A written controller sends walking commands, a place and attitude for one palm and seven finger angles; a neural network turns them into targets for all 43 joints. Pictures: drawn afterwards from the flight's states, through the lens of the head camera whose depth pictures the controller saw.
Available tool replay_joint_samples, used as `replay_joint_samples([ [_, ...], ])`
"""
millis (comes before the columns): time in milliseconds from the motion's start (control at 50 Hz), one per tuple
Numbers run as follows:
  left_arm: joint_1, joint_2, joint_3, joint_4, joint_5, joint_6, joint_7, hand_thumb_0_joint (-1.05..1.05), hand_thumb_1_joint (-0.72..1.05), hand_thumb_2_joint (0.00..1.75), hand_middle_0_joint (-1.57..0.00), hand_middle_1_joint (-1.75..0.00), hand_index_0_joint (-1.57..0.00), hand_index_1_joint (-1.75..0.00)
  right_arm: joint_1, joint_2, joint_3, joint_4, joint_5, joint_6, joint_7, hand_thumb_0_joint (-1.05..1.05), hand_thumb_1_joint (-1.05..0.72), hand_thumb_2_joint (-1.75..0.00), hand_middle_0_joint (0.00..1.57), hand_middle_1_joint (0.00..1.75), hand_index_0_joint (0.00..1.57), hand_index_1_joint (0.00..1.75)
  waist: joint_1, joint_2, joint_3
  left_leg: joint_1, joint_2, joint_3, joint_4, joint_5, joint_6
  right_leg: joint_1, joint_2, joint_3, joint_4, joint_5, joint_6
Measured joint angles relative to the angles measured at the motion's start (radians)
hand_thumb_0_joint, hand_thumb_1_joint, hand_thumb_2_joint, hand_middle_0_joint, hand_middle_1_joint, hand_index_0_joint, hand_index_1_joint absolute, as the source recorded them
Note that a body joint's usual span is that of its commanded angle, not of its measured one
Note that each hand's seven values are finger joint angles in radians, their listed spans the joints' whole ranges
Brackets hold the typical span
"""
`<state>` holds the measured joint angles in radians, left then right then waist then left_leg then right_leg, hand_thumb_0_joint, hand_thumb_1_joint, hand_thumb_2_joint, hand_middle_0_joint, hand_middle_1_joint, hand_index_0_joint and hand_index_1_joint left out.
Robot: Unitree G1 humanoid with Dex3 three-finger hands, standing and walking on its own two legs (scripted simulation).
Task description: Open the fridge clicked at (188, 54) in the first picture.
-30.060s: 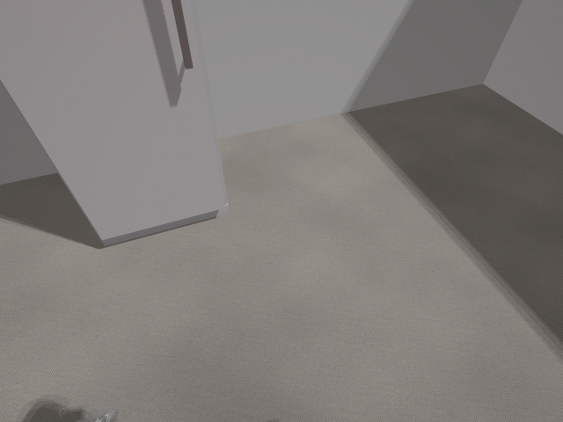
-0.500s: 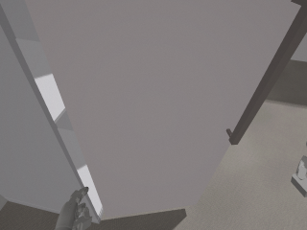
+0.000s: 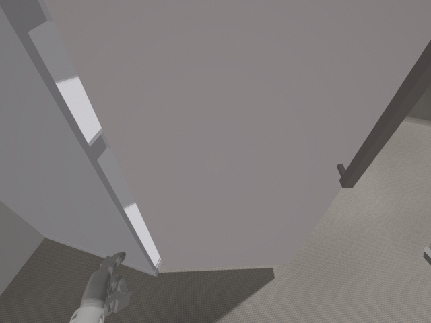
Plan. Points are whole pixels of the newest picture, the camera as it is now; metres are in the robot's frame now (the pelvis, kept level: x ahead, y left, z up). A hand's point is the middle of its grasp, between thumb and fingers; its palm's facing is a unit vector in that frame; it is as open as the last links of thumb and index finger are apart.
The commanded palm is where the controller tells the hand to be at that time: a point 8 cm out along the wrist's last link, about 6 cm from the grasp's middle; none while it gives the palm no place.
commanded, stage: step back with the hand held close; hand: right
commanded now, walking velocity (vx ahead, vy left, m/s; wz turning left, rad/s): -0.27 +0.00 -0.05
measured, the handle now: (391, 103) +0.42 -0.26 +0.21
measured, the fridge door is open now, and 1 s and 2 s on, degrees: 70 70 70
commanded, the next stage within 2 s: stop stepping back and stand still in 1.18 s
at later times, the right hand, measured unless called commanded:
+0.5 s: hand out of the picture +0.14 -0.29 +0.15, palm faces +0.45 +0.78 -0.43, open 7.4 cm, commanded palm +0.07 -0.32 +0.18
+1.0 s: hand out of the picture +0.08 -0.28 +0.17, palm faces +0.41 +0.79 -0.46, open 7.4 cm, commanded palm +0.01 -0.32 +0.18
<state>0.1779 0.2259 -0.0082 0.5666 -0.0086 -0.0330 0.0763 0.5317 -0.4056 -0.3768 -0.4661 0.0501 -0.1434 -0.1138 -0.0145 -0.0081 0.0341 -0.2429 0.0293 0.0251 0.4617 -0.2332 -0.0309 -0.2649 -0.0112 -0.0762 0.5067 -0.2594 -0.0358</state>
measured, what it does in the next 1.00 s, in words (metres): walks backwards: left foot, then right foot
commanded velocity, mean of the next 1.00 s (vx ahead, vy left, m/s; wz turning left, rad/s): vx -0.34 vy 0.00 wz -0.01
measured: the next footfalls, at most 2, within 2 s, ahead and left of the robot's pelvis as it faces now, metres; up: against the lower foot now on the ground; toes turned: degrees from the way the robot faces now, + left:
left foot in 0.54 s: -0.04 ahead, +0.13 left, +0.00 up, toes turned -4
right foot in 0.98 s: -0.04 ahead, -0.11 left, +0.00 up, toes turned -1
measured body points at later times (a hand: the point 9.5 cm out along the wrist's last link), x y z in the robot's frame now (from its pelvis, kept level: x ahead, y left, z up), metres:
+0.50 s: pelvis -0.06 -0.01 -0.01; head -0.04 -0.04 +0.44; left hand +0.12 +0.22 -0.08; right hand +0.11 -0.33 +0.18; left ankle -0.01 +0.14 -0.73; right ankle +0.00 -0.09 -0.74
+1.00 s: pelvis -0.12 -0.02 -0.01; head -0.09 -0.06 +0.44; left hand +0.06 +0.23 -0.07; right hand +0.06 -0.32 +0.19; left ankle -0.07 +0.13 -0.74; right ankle -0.08 -0.11 -0.74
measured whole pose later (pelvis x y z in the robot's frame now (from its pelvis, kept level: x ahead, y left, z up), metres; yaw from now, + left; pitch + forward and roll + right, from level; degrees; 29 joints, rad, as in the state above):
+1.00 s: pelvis -0.12 -0.02 -0.01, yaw -2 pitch +3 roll +2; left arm 0.19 0.21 0.01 0.60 0.00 -0.07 0.08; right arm 0.52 -0.47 -0.44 -0.57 0.03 -0.25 -0.14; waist 0.00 0.06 0.00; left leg -0.38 -0.02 -0.05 0.56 -0.22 -0.03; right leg -0.40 0.01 0.01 0.59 -0.20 -0.03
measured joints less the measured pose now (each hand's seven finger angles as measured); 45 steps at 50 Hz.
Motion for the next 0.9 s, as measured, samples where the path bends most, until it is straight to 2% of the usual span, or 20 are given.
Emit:
replay_joint_samples([
  [160, 0.018, -0.015, -0.006, -0.010, -0.003, -0.016, 0.002, 0.01, 0.91, 0.90, -0.20, -0.30, -0.20, -0.30, 0.010, -0.038, -0.054, -0.052, 0.000, -0.021, -0.015, 0.02, -0.88, -0.90, 0.22, 0.30, 0.22, 0.30, -0.011, 0.024, 0.011, -0.056, 0.012, 0.000, 0.049, 0.006, -0.008, -0.057, 0.009, 0.000, 0.046, 0.008, -0.015],
  [260, 0.021, -0.019, -0.013, -0.004, -0.004, -0.039, -0.001, 0.01, 0.90, 0.90, -0.20, -0.30, -0.20, -0.30, -0.012, -0.010, -0.060, -0.046, -0.007, -0.036, -0.022, 0.02, -0.88, -0.90, 0.22, 0.30, 0.22, 0.30, -0.019, 0.009, 0.004, -0.077, 0.007, 0.009, 0.076, 0.009, -0.008, -0.089, 0.003, 0.010, 0.090, 0.005, -0.016],
  [360, 0.027, -0.017, -0.015, 0.012, 0.000, -0.051, -0.004, 0.01, 0.90, 0.90, -0.20, -0.30, -0.20, -0.30, -0.022, 0.022, -0.038, -0.033, -0.013, -0.050, -0.028, 0.02, -0.88, -0.90, 0.21, 0.30, 0.21, 0.30, -0.019, 0.006, -0.017, -0.094, -0.001, 0.018, 0.064, 0.030, -0.003, -0.128, -0.003, 0.023, 0.123, -0.022, -0.012],
  [460, 0.035, -0.009, -0.011, 0.023, 0.003, -0.063, 0.001, 0.01, 0.90, 0.90, -0.20, -0.30, -0.20, -0.30, -0.028, 0.013, -0.031, -0.046, -0.021, -0.068, -0.036, 0.02, -0.88, -0.90, 0.22, 0.30, 0.21, 0.30, -0.004, 0.022, -0.010, -0.105, -0.005, 0.014, 0.070, 0.028, -0.005, -0.138, 0.002, 0.029, 0.115, 0.036, -0.024],
  [540, 0.066, -0.015, 0.001, 0.018, 0.004, -0.087, 0.004, 0.01, 0.90, 0.90, -0.20, -0.30, -0.20, -0.30, -0.039, -0.020, -0.060, -0.038, -0.041, -0.088, -0.026, 0.02, -0.88, -0.90, 0.22, 0.30, 0.22, 0.30, 0.023, 0.011, -0.013, -0.071, -0.053, -0.014, 0.164, -0.005, 0.004, -0.147, 0.010, 0.071, 0.107, 0.042, -0.031],
  [620, 0.063, -0.018, -0.002, 0.023, 0.008, -0.108, -0.006, 0.01, 0.90, 0.90, -0.20, -0.30, -0.20, -0.30, -0.015, -0.035, -0.110, -0.052, -0.033, -0.118, -0.020, 0.02, -0.88, -0.90, 0.22, 0.30, 0.22, 0.30, -0.002, 0.017, -0.021, -0.016, -0.068, -0.038, 0.075, -0.066, 0.012, -0.182, 0.005, 0.062, 0.108, 0.053, -0.025],
  [660, 0.032, -0.017, -0.002, 0.035, 0.011, -0.111, -0.007, 0.01, 0.90, 0.90, -0.20, -0.30, -0.20, -0.30, -0.028, -0.024, -0.105, -0.051, -0.026, -0.124, -0.017, 0.02, -0.88, -0.90, 0.21, 0.30, 0.21, 0.30, -0.017, 0.012, 0.003, -0.022, -0.074, -0.049, 0.055, -0.060, 0.008, -0.185, -0.004, 0.051, 0.095, 0.070, -0.020],
  [720, -0.009, -0.023, -0.002, 0.040, 0.011, -0.101, -0.009, 0.01, 0.90, 0.90, -0.20, -0.30, -0.20, -0.30, -0.047, -0.016, -0.073, -0.052, -0.017, -0.111, -0.010, 0.02, -0.89, -0.90, 0.21, 0.30, 0.21, 0.30, -0.027, 0.014, 0.029, -0.038, -0.076, -0.060, 0.055, -0.030, 0.009, -0.180, -0.008, 0.040, 0.058, 0.107, -0.016],
  [800, -0.040, -0.032, -0.001, 0.015, 0.009, -0.083, -0.010, 0.01, 0.90, 0.90, -0.20, -0.30, -0.20, -0.30, -0.032, -0.023, -0.049, -0.066, -0.016, -0.098, 0.003, 0.02, -0.88, -0.90, 0.21, 0.30, 0.21, 0.30, -0.012, 0.008, 0.031, -0.064, -0.087, -0.059, 0.070, -0.017, 0.015, -0.199, -0.019, 0.042, 0.061, 0.122, -0.011],
  [900, -0.017, -0.037, 0.010, 0.017, 0.010, -0.060, -0.017, 0.01, 0.90, 0.90, -0.20, -0.30, -0.20, -0.30, 0.016, -0.045, -0.045, -0.101, -0.013, -0.104, -0.008, 0.02, -0.88, -0.90, 0.22, 0.30, 0.22, 0.30, -0.001, 0.044, -0.013, -0.088, -0.067, -0.073, 0.065, 0.001, 0.021, -0.236, 0.018, 0.067, 0.221, -0.067, 0.037],
])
